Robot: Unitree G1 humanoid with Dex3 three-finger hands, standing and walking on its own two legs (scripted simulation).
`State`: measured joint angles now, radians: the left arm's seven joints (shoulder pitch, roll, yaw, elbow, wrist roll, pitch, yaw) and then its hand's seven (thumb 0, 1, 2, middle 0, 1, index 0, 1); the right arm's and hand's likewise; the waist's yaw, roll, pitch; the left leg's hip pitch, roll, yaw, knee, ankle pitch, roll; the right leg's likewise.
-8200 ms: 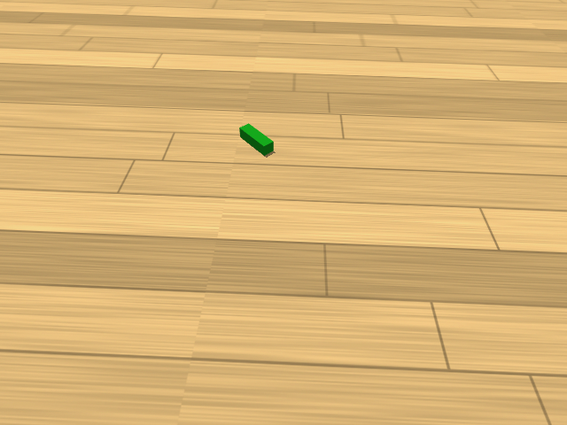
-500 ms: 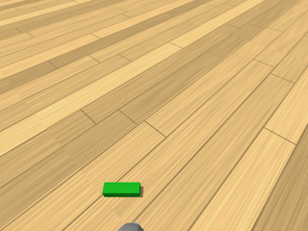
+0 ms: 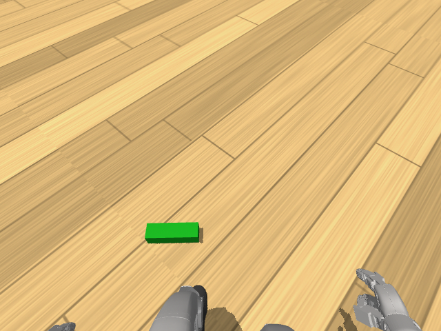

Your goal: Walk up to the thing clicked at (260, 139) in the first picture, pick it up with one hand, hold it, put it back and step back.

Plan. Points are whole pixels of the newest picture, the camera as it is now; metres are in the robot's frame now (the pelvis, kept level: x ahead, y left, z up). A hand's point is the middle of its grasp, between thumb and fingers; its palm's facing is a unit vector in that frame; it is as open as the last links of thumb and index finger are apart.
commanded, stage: walk up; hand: left
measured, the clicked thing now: (173, 232) +0.54 +0.25 -0.70
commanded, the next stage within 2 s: none
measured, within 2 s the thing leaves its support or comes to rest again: neither
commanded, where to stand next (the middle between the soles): +0.15 +0.01 m, yaw +4 degrees
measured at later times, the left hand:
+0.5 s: hand out of the picture +0.00 +0.28 -0.12, palm faces +0.05 -0.92 -0.38, open 7.4 cm
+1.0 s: hand out of the picture +0.05 +0.26 -0.12, palm faces +0.05 -0.93 -0.36, open 7.4 cm
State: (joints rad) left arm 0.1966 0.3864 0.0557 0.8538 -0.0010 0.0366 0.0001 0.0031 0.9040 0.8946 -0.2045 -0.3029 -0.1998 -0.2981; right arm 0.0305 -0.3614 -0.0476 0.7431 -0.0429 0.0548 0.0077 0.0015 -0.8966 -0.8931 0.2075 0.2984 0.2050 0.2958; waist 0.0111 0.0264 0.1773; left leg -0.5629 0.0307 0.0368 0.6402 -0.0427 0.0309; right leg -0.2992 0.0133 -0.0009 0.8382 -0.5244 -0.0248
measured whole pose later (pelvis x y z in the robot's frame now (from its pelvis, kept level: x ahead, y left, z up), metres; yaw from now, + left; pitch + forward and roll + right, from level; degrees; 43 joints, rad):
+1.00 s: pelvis -0.01 +0.00 +0.04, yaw +5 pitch -2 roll +0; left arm 0.13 0.37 0.01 1.07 0.00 -0.03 0.00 0.01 0.90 0.89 -0.20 -0.30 -0.20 -0.30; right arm 0.19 -0.35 -0.01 1.07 -0.01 -0.01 0.01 0.00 -0.90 -0.89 0.20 0.30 0.20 0.30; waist 0.00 0.00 0.07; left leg -0.19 0.01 0.02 0.55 -0.32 0.00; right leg -0.29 -0.02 0.02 0.54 -0.22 0.02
